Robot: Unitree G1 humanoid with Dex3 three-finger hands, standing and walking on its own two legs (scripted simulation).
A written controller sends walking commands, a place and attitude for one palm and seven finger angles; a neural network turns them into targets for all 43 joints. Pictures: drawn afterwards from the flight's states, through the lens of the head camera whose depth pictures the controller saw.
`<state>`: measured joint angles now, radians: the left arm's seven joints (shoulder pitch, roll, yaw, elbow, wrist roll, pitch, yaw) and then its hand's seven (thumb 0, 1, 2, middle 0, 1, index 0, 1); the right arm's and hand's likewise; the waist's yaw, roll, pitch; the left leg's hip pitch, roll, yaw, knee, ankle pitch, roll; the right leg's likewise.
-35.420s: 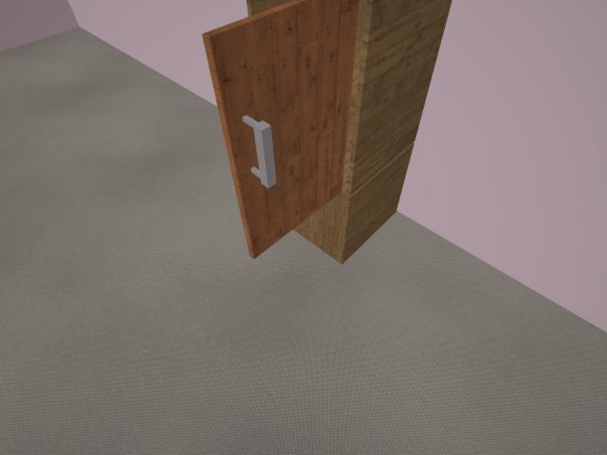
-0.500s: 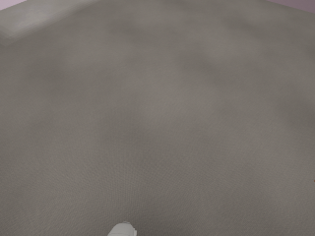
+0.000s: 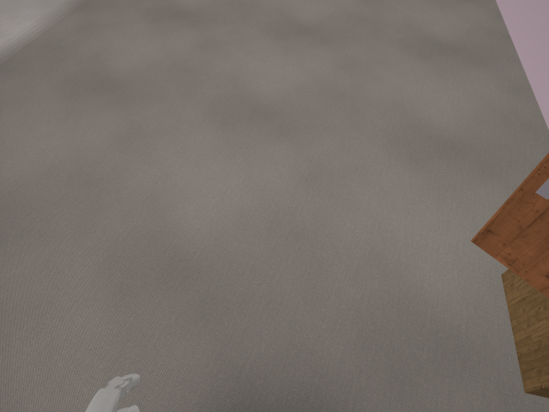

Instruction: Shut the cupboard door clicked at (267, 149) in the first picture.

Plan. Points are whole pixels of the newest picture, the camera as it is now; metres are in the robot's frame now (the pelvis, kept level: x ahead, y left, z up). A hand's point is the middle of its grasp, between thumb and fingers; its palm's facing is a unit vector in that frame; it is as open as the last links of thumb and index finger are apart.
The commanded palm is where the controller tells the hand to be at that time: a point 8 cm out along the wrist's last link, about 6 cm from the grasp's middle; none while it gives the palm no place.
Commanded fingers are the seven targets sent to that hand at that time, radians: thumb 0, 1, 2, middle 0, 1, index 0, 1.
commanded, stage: turn to face it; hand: left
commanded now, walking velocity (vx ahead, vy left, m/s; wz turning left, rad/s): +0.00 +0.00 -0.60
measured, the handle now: out of the picture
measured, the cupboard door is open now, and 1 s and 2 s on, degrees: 52 52 52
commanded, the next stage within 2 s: take the last steps up to it in 1.32 s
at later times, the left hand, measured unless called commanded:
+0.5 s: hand (160, 388) +0.17 +0.21 -0.15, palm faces -0.25 -0.95 -0.19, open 7.4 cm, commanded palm none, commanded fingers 0.00 0.90 0.90 -0.20 -0.30 -0.20 -0.30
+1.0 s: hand (212, 364) +0.21 +0.13 -0.15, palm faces -0.52 -0.82 -0.24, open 7.4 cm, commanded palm none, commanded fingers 0.00 0.90 0.90 -0.20 -0.30 -0.20 -0.30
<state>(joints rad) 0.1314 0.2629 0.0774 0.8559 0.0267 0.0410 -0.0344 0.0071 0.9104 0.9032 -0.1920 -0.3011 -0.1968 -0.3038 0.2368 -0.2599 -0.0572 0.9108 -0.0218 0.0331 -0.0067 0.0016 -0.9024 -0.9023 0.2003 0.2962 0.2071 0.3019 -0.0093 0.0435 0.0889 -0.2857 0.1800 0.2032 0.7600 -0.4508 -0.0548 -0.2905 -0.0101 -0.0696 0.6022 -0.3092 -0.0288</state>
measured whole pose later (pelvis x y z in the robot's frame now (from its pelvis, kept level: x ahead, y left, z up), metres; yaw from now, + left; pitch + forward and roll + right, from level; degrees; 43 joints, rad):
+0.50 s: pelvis +0.02 +0.03 +0.02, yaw -17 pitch +1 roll -2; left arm 0.16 0.26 0.09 0.89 0.02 0.09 -0.04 0.01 0.91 0.90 -0.19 -0.30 -0.20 -0.30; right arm 0.24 -0.19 -0.01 0.89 -0.04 0.00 -0.02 0.00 -0.90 -0.90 0.20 0.30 0.21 0.30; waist 0.01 -0.03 0.09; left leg -0.26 0.11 0.13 0.52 -0.27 0.00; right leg -0.47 0.01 -0.02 1.07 -0.48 0.05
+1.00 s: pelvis +0.04 +0.00 +0.01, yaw -34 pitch +2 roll +1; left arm 0.19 0.22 0.06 0.91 0.03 0.05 -0.01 0.01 0.90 0.90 -0.20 -0.30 -0.20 -0.30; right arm 0.17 -0.25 -0.05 0.88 -0.01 0.04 -0.01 0.00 -0.91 -0.90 0.20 0.30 0.20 0.30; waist 0.01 -0.01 0.07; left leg -0.41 0.05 0.04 0.76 -0.39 -0.08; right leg -0.27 0.03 0.09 0.53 -0.29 -0.01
